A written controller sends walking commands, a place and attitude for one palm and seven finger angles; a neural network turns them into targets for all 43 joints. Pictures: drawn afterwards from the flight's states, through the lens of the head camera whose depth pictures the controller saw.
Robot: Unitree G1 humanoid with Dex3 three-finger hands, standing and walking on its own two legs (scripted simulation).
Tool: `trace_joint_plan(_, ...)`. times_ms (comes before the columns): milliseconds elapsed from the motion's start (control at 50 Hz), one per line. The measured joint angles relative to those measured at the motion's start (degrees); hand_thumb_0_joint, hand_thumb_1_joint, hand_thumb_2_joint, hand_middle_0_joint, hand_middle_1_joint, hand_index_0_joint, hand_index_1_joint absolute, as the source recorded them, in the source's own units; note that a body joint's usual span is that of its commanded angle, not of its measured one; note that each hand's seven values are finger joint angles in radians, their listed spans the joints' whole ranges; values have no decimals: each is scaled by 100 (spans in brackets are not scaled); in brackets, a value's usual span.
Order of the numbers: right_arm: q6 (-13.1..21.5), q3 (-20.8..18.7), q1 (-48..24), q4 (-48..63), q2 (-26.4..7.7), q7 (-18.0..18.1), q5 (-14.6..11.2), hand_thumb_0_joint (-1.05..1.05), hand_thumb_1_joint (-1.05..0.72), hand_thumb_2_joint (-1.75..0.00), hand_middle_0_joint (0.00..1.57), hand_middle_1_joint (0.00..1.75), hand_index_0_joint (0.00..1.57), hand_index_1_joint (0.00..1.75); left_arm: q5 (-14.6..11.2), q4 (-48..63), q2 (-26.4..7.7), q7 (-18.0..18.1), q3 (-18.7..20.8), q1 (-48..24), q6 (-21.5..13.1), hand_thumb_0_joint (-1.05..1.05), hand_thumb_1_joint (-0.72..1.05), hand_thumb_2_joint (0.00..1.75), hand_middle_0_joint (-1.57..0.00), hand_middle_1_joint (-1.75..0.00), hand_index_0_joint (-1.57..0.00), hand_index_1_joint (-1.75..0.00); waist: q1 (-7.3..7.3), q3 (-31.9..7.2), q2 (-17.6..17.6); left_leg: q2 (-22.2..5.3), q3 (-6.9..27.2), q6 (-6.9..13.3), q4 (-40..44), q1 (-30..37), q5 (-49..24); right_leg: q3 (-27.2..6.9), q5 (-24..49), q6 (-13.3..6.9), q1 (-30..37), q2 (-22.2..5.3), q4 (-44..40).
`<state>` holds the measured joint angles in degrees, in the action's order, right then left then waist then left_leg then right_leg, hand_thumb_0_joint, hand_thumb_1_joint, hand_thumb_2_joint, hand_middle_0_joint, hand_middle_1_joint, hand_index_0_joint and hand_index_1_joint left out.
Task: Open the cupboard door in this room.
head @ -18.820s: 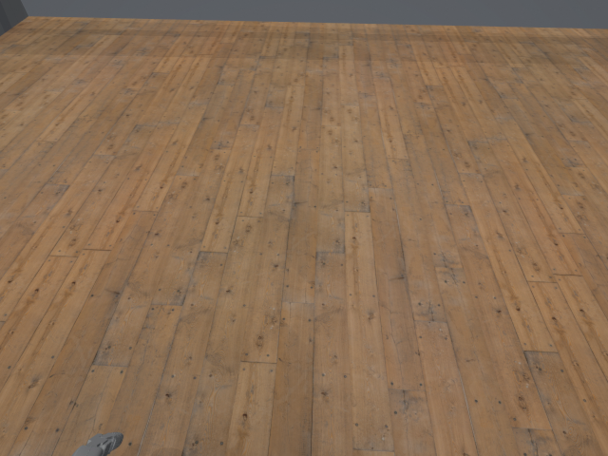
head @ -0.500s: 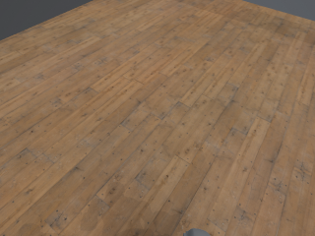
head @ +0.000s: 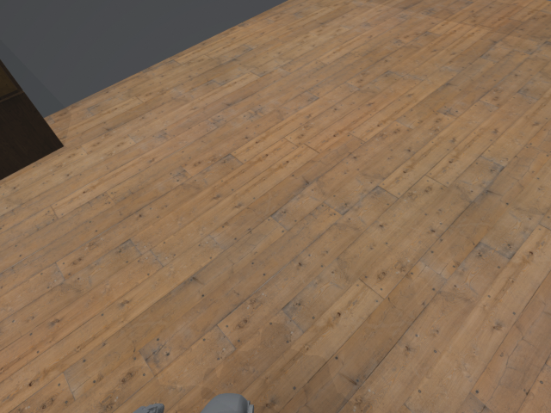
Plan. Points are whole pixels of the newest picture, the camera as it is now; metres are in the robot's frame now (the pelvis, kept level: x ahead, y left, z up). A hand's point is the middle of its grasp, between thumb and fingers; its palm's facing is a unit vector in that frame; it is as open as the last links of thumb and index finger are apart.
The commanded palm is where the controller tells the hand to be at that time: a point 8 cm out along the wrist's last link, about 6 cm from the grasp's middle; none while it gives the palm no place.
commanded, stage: turn or walk to find it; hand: left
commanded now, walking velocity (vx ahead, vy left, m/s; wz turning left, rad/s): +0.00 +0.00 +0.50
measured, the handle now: out of the picture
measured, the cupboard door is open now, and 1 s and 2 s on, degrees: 0 0 0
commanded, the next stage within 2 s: none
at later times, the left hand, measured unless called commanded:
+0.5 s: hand out of the picture -0.02 +0.28 -0.17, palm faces +0.29 -0.92 -0.26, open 7.4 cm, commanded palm none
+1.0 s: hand out of the picture -0.06 +0.18 -0.14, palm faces +0.52 -0.81 -0.27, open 7.3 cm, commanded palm none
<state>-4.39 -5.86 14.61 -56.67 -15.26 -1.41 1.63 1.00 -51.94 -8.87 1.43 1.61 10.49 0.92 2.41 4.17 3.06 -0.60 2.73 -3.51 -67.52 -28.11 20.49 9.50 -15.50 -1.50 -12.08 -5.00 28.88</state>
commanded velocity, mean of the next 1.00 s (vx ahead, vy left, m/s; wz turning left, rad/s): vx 0.07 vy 0.00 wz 0.50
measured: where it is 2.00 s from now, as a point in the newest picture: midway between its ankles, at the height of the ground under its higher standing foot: outside the picture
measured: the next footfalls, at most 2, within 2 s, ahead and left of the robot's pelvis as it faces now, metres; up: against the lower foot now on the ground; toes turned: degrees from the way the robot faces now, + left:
left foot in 0.24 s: +0.00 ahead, +0.16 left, +0.00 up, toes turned +13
right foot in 0.74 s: +0.05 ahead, -0.09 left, +0.00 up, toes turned +18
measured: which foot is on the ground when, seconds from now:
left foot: up 0.00-0.22, down 0.24-0.74, up 0.76-1.00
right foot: down 0.00-0.24, up 0.26-0.72, down 0.74-1.00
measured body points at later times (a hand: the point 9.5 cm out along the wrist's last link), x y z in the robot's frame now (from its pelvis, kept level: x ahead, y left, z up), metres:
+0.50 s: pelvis -0.03 +0.05 +0.00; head -0.01 +0.08 +0.45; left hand -0.04 +0.33 -0.15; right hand +0.12 -0.16 -0.13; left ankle -0.04 +0.15 -0.74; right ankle -0.01 -0.10 -0.66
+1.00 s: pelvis -0.03 -0.01 +0.01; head +0.00 -0.04 +0.45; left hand -0.09 +0.22 -0.12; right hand +0.12 -0.24 -0.16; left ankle -0.13 +0.12 -0.63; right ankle +0.01 -0.10 -0.74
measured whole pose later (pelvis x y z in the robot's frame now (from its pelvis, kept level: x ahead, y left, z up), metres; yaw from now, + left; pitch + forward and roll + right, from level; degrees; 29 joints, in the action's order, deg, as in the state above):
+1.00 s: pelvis -0.03 -0.01 +0.01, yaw +31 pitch -1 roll +2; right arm -4.4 -6.0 16.4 -57.6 -15.1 -2.5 2.4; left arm 1.1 -54.2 -8.6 0.9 2.0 14.5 -1.0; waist 1.6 1.6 2.6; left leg -2.8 1.0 -3.7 -68.7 -29.2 15.5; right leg 11.7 -15.0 -1.3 -8.4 -5.5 24.7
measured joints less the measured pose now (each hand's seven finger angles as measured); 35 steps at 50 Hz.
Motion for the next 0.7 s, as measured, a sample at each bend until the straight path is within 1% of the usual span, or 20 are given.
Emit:
trace_joint_plan(40,-24,15,-32,-27,4,-1,-6,1,-91,-90,19,30,20,29,18,-32,-7,-2,9,82,-11,1,91,90,-20,-30,-21,-30,-48,15,-60,-106,-42,-49,223,117,75,120,-6,11,11,-74,1)
trace_joint_plan(100,-40,55,-153,-43,25,7,-24,1,-92,-90,19,30,19,29,51,-86,-54,-16,30,183,-13,1,91,90,-20,-30,-21,-30,-146,70,-162,-208,-180,-79,924,399,332,282,-31,51,-11,-202,67)
trace_joint_plan(180,25,131,-407,29,74,17,-69,1,-92,-90,19,30,19,29,81,-160,-203,-43,86,290,12,1,91,90,-20,-30,-21,-30,-299,150,-308,-214,-446,-21,2055,837,532,484,-114,160,-125,-390,309)
trace_joint_plan(220,98,164,-525,113,101,19,-83,1,-92,-90,19,30,19,29,73,-216,-313,-50,129,348,43,1,91,90,-20,-30,-21,-30,-341,155,-381,-175,-592,27,2760,1121,233,586,-206,250,-217,-495,539)
trace_joint_plan(240,154,181,-557,173,95,9,-84,1,-92,-90,19,30,19,29,53,-233,-368,-52,152,399,72,1,91,90,-21,-30,-21,-30,-348,123,-390,-165,-640,67,3240,1312,-129,636,-292,309,-301,-542,731)
trace_joint_plan(260,219,183,-618,200,144,12,-73,1,-92,-90,19,30,19,29,26,-269,-458,-53,189,409,118,1,91,90,-20,-30,-21,-30,-355,130,-502,-83,-659,166,3319,1317,-275,545,-428,368,-434,-628,1029)
trace_joint_plan(280,264,200,-670,230,203,13,-66,1,-92,-90,19,30,19,29,15,-316,-544,-41,219,396,192,1,91,90,-20,-30,-21,-30,-387,148,-606,-14,-666,285,3229,1277,-253,296,-860,436,-606,-610,1439)
trace_joint_plan(300,290,230,-703,264,248,7,-60,1,-91,-90,19,30,20,29,14,-353,-609,-28,242,390,268,1,91,90,-20,-30,-21,-30,-422,151,-652,3,-662,381,3190,1274,-207,72,-1207,469,-786,-521,1894)
trace_joint_plan(320,315,258,-711,293,284,16,-51,1,-91,-90,19,30,20,29,19,-394,-652,-17,260,382,329,1,91,90,-20,-30,-21,-30,-430,125,-655,-1,-633,443,3229,1291,-197,-85,-1373,496,-947,-418,2301)
trace_joint_plan(340,328,278,-705,316,312,40,-41,1,-91,-90,19,30,20,30,19,-431,-676,-18,277,360,373,1,91,90,-20,-30,-21,-30,-419,92,-628,-7,-583,478,3325,1321,-234,-204,-1385,518,-1088,-324,2647)
trace_joint_plan(380,331,311,-693,335,344,88,-27,1,-91,-90,20,30,20,30,15,-454,-697,-51,292,286,388,1,91,90,-20,-30,-20,-30,-388,54,-557,6,-464,500,3591,1398,-406,-386,-1149,552,-1309,-197,3134)
trace_joint_plan(440,336,347,-653,329,373,110,-33,1,-91,-90,20,30,20,30,9,-381,-698,-92,284,162,312,1,91,90,-20,-30,-20,-30,-373,28,-486,71,-316,533,3946,1486,-665,-588,-789,613,-1498,-116,3416)
trace_joint_plan(520,328,350,-543,312,419,97,-40,1,-91,-90,20,30,20,30,6,-253,-665,-84,261,-5,263,1,91,90,-20,-30,-20,-30,-323,-19,-447,184,-144,533,4176,1488,-861,-770,-615,679,-1509,-63,3274)
trace_joint_plan(580,305,322,-442,298,437,83,-23,1,-91,-90,20,30,20,30,-5,-172,-605,-66,236,-128,259,1,91,90,-20,-30,-20,-30,-238,-41,-398,246,-12,500,4189,1419,-923,-826,-743,694,-1367,2,2870)
trace_joint_plan(660,251,270,-297,269,399,81,6,1,-91,-90,20,30,20,30,-42,-54,-477,-54,178,-319,226,1,91,90,-20,-30,-20,-30,-82,-22,-256,297,230,395,4044,1227,-946,-827,-929,642,-981,161,1892)
trace_joint_plan(700,208,232,-226,239,355,78,5,1,-91,-90,20,30,20,30,-62,25,-404,-60,141,-375,163,1,91,90,-20,-30,-20,-30,-39,-24,-174,329,353,310,3890,1080,-921,-793,-697,604,-684,252,1177)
